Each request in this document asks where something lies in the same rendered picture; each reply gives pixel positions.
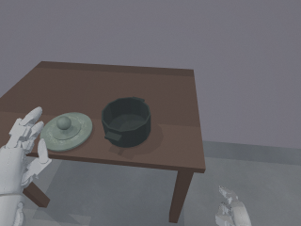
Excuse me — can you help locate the right robot hand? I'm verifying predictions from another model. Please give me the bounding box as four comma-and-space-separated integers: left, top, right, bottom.
215, 186, 252, 226

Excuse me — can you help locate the left robot hand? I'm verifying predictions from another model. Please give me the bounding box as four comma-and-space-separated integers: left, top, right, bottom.
0, 106, 52, 195

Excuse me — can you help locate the pot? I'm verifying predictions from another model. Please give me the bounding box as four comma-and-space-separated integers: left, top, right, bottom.
102, 96, 151, 148

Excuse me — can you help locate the robot left forearm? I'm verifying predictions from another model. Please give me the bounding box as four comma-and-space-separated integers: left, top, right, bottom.
0, 193, 26, 226

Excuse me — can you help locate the table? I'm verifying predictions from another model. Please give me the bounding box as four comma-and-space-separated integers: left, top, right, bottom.
0, 61, 206, 223

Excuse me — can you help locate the lid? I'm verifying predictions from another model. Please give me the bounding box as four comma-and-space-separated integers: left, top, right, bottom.
40, 112, 93, 152

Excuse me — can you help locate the knob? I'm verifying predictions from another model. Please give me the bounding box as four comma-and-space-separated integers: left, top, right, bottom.
55, 116, 71, 130

